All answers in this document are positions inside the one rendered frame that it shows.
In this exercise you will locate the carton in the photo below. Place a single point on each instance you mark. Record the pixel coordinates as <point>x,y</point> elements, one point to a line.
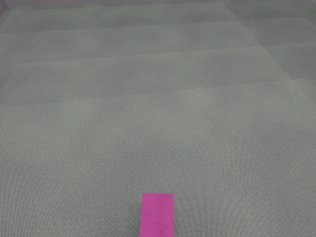
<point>156,215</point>

